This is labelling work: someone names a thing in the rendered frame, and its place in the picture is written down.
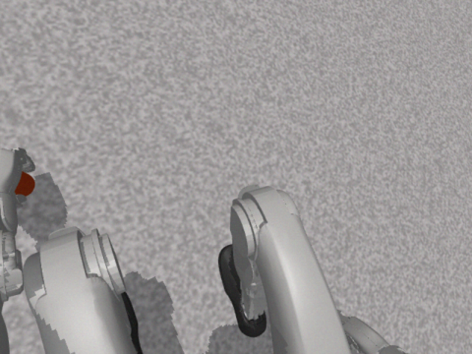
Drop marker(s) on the left robot foot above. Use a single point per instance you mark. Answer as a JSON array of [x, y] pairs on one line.
[[133, 322]]

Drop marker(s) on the right robot foot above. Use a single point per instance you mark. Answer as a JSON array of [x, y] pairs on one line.
[[231, 283]]

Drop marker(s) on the left robot hand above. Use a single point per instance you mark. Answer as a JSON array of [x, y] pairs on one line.
[[12, 163]]

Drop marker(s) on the left robot arm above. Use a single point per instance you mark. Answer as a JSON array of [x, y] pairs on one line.
[[11, 271]]

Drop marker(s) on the can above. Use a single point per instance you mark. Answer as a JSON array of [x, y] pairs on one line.
[[26, 184]]

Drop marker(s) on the right robot hand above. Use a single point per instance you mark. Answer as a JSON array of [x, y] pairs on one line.
[[362, 339]]

